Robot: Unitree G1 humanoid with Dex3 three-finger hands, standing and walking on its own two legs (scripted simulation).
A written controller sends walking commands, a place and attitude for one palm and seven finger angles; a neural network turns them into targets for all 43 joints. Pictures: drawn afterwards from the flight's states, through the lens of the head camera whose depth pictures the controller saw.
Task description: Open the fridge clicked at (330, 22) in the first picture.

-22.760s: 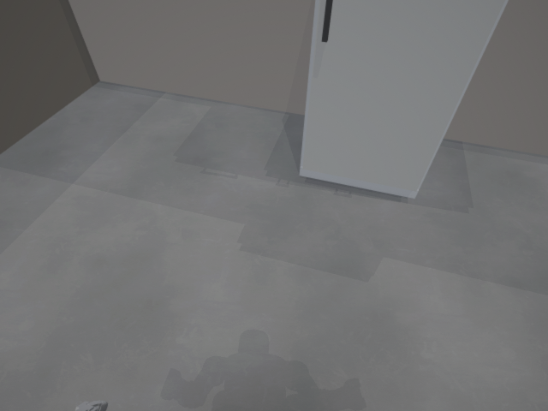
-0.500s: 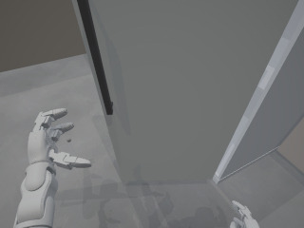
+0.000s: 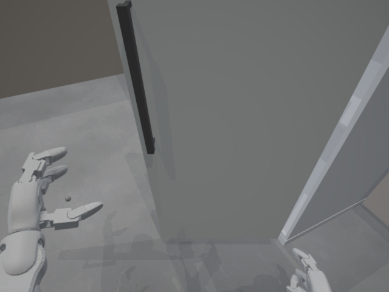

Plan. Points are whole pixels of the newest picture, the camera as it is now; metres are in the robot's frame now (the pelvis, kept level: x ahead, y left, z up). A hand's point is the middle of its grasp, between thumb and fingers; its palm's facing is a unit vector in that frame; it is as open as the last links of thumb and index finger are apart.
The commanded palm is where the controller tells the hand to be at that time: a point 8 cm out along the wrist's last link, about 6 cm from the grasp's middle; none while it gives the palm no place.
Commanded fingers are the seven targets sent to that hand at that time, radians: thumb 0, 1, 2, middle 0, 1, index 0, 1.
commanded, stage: draw the hand back to the body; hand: left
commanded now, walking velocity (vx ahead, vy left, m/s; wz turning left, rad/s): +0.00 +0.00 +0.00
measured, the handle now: (141, 91) +0.50 +0.20 +0.18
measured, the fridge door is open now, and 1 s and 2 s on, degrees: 65 65 65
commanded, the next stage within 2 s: step back with the hand held close in 0.72 s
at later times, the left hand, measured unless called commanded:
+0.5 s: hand (37, 205) +0.19 +0.28 +0.16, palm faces +0.50 -0.78 -0.37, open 7.7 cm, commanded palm +0.14 +0.31 +0.17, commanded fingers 0.00 0.90 0.90 -0.20 -0.30 -0.20 -0.30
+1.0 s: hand (43, 200) +0.19 +0.27 +0.16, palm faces +0.46 -0.78 -0.41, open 7.4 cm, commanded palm +0.13 +0.31 +0.17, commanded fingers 0.00 0.90 0.90 -0.20 -0.30 -0.20 -0.30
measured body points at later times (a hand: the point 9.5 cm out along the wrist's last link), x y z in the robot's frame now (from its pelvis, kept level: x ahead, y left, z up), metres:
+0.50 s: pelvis +0.00 +0.01 +0.00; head -0.03 -0.01 +0.45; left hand +0.15 +0.32 +0.18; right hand +0.19 -0.21 -0.08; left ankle -0.02 +0.13 -0.74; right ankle +0.00 -0.13 -0.74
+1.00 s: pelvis -0.01 +0.01 +0.00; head -0.02 +0.00 +0.45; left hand +0.16 +0.31 +0.18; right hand +0.18 -0.22 -0.08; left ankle -0.02 +0.13 -0.74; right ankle +0.00 -0.13 -0.74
